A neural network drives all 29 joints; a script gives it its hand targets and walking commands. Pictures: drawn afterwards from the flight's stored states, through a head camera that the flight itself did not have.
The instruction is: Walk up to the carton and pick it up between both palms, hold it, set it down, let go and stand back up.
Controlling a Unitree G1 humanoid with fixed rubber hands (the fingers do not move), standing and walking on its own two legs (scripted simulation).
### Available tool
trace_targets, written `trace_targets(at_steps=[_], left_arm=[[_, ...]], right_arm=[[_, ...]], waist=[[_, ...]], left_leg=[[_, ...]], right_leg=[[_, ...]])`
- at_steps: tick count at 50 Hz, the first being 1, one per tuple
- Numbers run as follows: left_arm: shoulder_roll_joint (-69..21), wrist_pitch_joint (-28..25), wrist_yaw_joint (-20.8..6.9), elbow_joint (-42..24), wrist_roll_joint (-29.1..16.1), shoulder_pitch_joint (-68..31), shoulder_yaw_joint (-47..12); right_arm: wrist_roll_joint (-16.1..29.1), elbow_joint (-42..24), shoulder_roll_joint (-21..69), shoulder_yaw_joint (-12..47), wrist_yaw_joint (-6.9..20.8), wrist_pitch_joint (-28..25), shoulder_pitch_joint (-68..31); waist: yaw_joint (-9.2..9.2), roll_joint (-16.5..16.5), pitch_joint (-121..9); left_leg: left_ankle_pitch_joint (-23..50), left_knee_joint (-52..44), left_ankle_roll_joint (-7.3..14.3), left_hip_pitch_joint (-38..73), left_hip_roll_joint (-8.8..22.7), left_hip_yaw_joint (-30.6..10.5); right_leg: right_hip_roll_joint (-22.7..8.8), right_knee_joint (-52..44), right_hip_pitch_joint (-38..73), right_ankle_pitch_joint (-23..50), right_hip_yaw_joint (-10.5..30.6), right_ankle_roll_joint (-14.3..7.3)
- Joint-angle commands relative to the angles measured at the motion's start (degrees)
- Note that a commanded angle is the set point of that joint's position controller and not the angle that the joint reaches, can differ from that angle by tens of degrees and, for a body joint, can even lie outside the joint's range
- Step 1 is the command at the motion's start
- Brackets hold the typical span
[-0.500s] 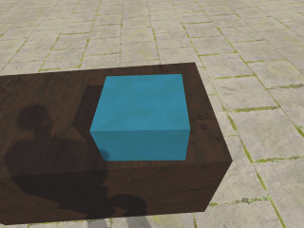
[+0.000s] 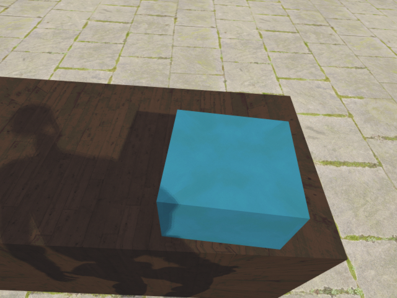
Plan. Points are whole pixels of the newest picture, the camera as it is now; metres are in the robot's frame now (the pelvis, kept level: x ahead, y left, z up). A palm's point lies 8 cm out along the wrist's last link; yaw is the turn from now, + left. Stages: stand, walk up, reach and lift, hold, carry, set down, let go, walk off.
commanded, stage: walk up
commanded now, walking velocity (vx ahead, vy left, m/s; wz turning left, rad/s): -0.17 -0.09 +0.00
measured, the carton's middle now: (226, 177) +0.44 -0.04 -0.05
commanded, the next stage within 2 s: none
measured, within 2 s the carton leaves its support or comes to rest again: neither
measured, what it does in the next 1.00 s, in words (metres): steps to the right: right foot, then left foot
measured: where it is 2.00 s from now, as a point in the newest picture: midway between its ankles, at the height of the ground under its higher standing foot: outside the picture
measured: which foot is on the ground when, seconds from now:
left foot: down 0.00-0.30, up 0.32-0.58, down 0.60-0.84, up 0.86-1.00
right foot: up 0.00-0.28, down 0.30-1.00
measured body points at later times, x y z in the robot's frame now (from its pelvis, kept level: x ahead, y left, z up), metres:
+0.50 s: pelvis -0.08 -0.11 +0.01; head -0.07 -0.14 +0.46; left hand -0.07 +0.12 -0.13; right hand -0.08 -0.37 -0.16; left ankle -0.07 +0.03 -0.69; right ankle -0.09 -0.23 -0.74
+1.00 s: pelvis -0.04 -0.15 +0.00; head -0.01 -0.18 +0.45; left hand -0.06 +0.09 -0.13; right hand -0.04 -0.39 -0.17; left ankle -0.07 -0.01 -0.67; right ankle -0.05 -0.25 -0.74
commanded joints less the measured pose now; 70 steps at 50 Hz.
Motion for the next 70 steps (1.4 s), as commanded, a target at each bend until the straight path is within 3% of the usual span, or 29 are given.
trace_targets(at_steps=[1, 3, 6, 14, 15, 16, 17, 18, 22, 25, 28, 30, 32, 34, 35, 41, 42, 43, 44, 45, 47, 48, 62, 63, 64, 65, 66, 68, 70], left_arm=[[7.3, 2.2, 0.6, -0.4, -0.2, 8.4, 3.0], [7.2, 3.2, -0.1, -1.8, 1.0, 6.3, 3.7], [6.1, 3.4, -1.1, -5.1, 0.7, 2.7, 3.6], [5.7, 1.8, -2.4, -4.5, -2.3, 13.3, 2.5], [6.7, 0.7, -2.0, -2.9, -1.9, 15.7, 2.3], [12.4, 0.0, -1.8, -4.3, -1.1, 13.0, 3.2], [15.3, -0.4, -1.7, -7.6, -0.5, 6.7, 3.3], [16.6, -0.3, -1.3, -8.6, 1.0, 5.3, 3.7], [9.3, -2.7, -1.1, -11.2, 0.2, -9.1, 1.2], [6.6, -3.9, -1.0, -8.6, 0.0, -2.7, 0.2], [6.2, -3.7, -0.1, -4.9, 0.4, 4.2, 0.0], [8.2, -3.1, -0.4, -3.7, 0.2, 6.9, 0.7], [5.5, -2.7, -1.5, -5.8, -0.4, 4.6, 0.4], [3.9, -2.9, -1.9, -10.8, -0.1, -5.7, 0.6], [4.5, -3.3, -2.1, -11.7, 0.3, -5.4, 0.9], [3.5, -5.1, -1.3, -3.5, 1.1, 12.1, 1.7], [6.3, -5.2, -0.3, -2.7, 1.3, 15.8, 2.6], [11.7, -5.2, 0.4, -2.7, 1.7, 21.8, 3.9], [12.8, -4.2, 1.1, -1.7, 1.7, 19.9, 3.8], [9.6, -3.9, 1.2, -3.5, 2.2, 12.6, 2.6], [7.8, -4.9, 1.6, -4.9, 1.2, 8.3, 1.7], [8.1, -4.8, 1.7, -5.6, 1.0, 6.8, 1.9], [10.2, -3.3, -0.1, -7.1, 1.5, 4.6, 3.0], [8.3, -2.8, -0.6, -6.2, 0.8, 5.4, 2.5], [3.9, -2.4, -1.1, -3.8, 0.0, 8.9, 1.4], [-0.4, -2.0, -0.9, -3.6, -0.3, 12.2, 0.0], [0.4, -0.6, -0.1, -3.7, -1.3, 12.8, 0.1], [4.2, 0.3, -0.5, -4.1, -0.8, 7.1, 0.6], [4.1, 0.2, -1.1, -2.0, -0.5, 7.7, 0.7]], right_arm=[[0.5, -0.9, -16.6, -4.1, -1.7, 0.5, 9.6], [0.3, -1.1, -16.5, -4.4, -2.4, 1.1, 9.0], [-0.8, -2.3, -16.7, -4.7, -2.7, 2.0, 3.7], [-1.0, -2.3, -19.5, -5.7, -0.7, 3.8, 0.7], [0.0, -1.4, -16.6, -5.0, 0.1, 4.2, 1.6], [0.0, -1.8, -11.9, -3.7, 0.8, 4.5, 4.9], [-0.4, -1.6, -8.4, -2.8, 0.9, 4.8, 6.0], [-0.2, -2.4, -9.9, -3.1, 0.6, 5.1, 2.7], [0.4, 3.8, -10.1, -3.7, 3.0, 4.2, 15.6], [0.4, 2.9, -10.1, -2.9, 2.2, 3.0, 10.1], [0.6, 3.2, -8.0, -1.8, 0.3, 2.4, 8.5], [0.0, 5.1, -8.6, -2.0, -0.3, 1.7, 13.4], [-1.0, 7.7, -12.4, -3.5, 0.3, 1.2, 20.4], [-0.4, 9.6, -14.3, -3.9, 0.5, 1.2, 23.4], [0.1, 8.2, -12.6, -3.3, -0.2, 1.0, 19.6], [0.0, 6.9, -10.3, -3.7, 0.5, 0.7, 12.4], [-0.4, 6.8, -8.8, -3.2, 0.7, 0.3, 13.2], [-1.1, 4.2, -6.6, -2.5, 0.9, -0.1, 11.7], [-1.2, 3.2, -8.9, -3.2, 0.9, 0.8, 9.8], [-0.9, 2.4, -9.4, -3.6, 0.6, 1.6, 8.7], [0.0, 4.1, -8.2, -3.2, 0.5, 2.7, 11.7], [-0.1, 4.7, -8.4, -3.0, 0.8, 3.3, 13.8], [1.1, -1.1, -9.2, -2.3, 1.7, 4.0, 5.8], [1.1, 0.0, -8.6, -2.0, 1.3, 3.0, 7.8], [0.1, 0.6, -9.6, -1.9, 1.2, 1.2, 10.7], [-0.5, 0.6, -14.9, -2.7, 1.1, -0.4, 12.5], [0.7, 2.4, -17.5, -2.7, 0.7, -0.1, 14.2], [0.3, 0.7, -13.0, -1.5, 0.3, 0.2, 5.8], [0.2, -0.8, -11.6, -1.5, 0.0, 0.1, 1.0]], waist=[[-3.42, 10.6, -7.5], [-3.65, 7.1, -8.1], [-2.34, 11.2, -6.7], [0.95, 21.8, -11.3], [2.16, 13.8, -9.4], [0.87, -4.6, -5.8], [-1.07, -13.3, -2.0], [1.63, -16.2, 0.3], [-8.52, -13.1, 0.2], [-4.66, -6.2, -1.3], [-1.49, -7.5, -3.3], [-1.71, -7.1, -5.7], [-4.28, 2.3, -3.7], [-7.82, 25.5, 5.5], [-5.41, 24.1, 10.4], [4.19, 6.5, 0.9], [5.53, 1.3, -2.3], [7.26, -8.1, -5.5], [6.36, -7.3, -3.6], [3.68, -9.6, 0.8], [0.33, -7.0, -0.5], [-1.24, -6.3, -3.5], [-0.75, -11.1, -4.4], [-1.35, -8.2, -4.5], [-2.36, -2.6, -7.1], [-1.68, 12.8, -8.2], [-2.72, 22.8, -9.4], [-1.25, 20.2, -1.6], [1.25, 17.6, 0.2]], left_leg=[[46.7, -5.5, 12.5, 10.4, 24.5, -20.3], [28.8, -7.2, 12.4, 6.5, 25.2, -20.9], [10.1, -9.2, 9.6, -2.2, 21.9, -17.0], [-17.1, -12.3, 1.9, -5.7, 13.2, -12.6], [-22.4, -3.7, 0.2, -8.4, 7.0, -6.5], [-22.5, 7.6, -1.9, -14.9, 1.7, -0.7], [-24.1, 16.9, -3.3, -17.2, 0.1, -0.7], [-20.6, 20.4, -3.5, -12.7, -0.2, -8.7], [-9.9, 28.6, -2.4, -6.8, -1.4, -7.2], [-10.7, 16.2, -4.0, -4.0, 0.2, -5.6], [-14.7, -0.1, -2.9, 0.5, -0.2, -5.3], [-11.2, -8.7, -2.2, 8.8, -1.0, -1.4], [-22.4, -7.0, -0.1, 24.7, 4.6, -9.0], [-45.5, -24.1, 5.8, 12.1, 19.4, -29.8], [-43.1, -27.2, 7.3, 6.2, 21.2, -28.8], [-17.8, -4.5, 2.0, -7.2, 3.0, -2.2], [-15.6, 4.1, 0.2, -13.7, 1.1, -0.6], [-24.0, 18.8, -2.6, -21.3, -2.1, 0.3], [-21.4, 25.1, -3.1, -19.9, 1.2, -4.9], [-20.3, 26.2, -3.7, -15.0, 2.1, -5.7], [-20.1, 32.8, -4.9, -12.1, 2.1, -7.8], [-17.3, 35.0, -5.4, -11.0, 1.5, -7.4], [-3.6, 2.8, -3.1, 2.0, 0.0, -2.7], [3.5, -5.1, -2.3, 8.5, -1.3, -1.4], [10.8, -7.7, -2.9, 17.5, 4.4, -5.6], [24.3, -9.0, -1.2, 20.4, 16.9, -19.6], [19.1, -12.4, 6.2, 12.9, 20.5, -24.5], [0.6, -17.2, 6.4, 5.7, 16.7, -22.4], [5.0, -15.7, 4.2, 6.5, 12.9, -16.2]], right_leg=[[-1.1, 12.5, -6.1, -1.3, 3.5, 1.1], [-1.1, 20.2, -8.5, 1.2, 6.6, 1.4], [-0.7, 21.8, -8.2, 5.1, 8.5, 1.5], [0.8, -23.2, 12.4, 12.9, 1.2, -0.4], [1.7, -30.0, 14.3, 12.6, 1.0, -0.2], [-6.4, -37.6, 10.8, 2.1, 9.6, -0.1], [-17.4, -42.7, 1.7, -7.5, 22.6, -2.2], [-20.7, -46.8, -10.8, -16.7, 29.6, -7.7], [-7.9, -42.2, -3.6, 10.4, 9.2, -4.8], [-8.3, -38.0, 5.3, 22.2, 8.1, -7.5], [-11.4, -32.9, 13.2, 33.1, 13.1, -11.7], [-11.5, -32.2, 10.7, 13.1, 15.2, -10.6], [-5.7, -28.7, -11.3, -7.7, 13.3, -6.3], [1.6, -5.9, -18.7, 0.5, -0.3, -3.6], [-1.2, -1.7, -18.1, 3.4, 1.1, -3.5], [0.8, -26.3, 17.7, 19.2, -5.3, -2.5], [-5.9, -28.8, 26.6, 17.3, 2.4, -2.6], [-22.6, -36.4, 29.1, 9.4, 22.7, -5.2], [-28.0, -39.6, 19.3, 11.6, 30.2, -9.8], [-27.1, -39.0, 10.4, 30.3, 30.2, -12.9], [-23.6, -31.2, 11.2, 72.1, 15.6, -13.3], [-21.1, -30.0, 10.8, 74.0, 10.3, -11.9], [-15.4, -27.2, 6.2, 43.6, 3.9, -7.8], [-11.4, -24.3, 4.4, 35.7, 2.2, -6.3], [-5.8, -19.2, 1.1, 20.9, -0.9, -3.8], [-1.8, -12.1, -4.7, -0.2, -2.8, -1.3], [-0.7, -8.4, 0.3, -5.3, 1.9, -2.0], [-1.4, -5.2, -1.8, -1.4, 4.2, -2.8], [-2.0, -6.7, -1.5, 4.5, 4.0, -2.8]])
